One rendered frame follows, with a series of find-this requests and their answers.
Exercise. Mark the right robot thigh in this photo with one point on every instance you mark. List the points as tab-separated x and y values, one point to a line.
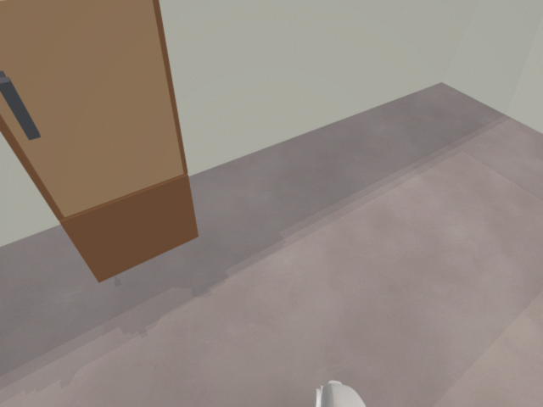
337	395

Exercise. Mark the cupboard door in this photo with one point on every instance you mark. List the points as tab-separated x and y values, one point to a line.
91	75

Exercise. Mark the handle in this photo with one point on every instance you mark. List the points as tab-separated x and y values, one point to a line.
18	108

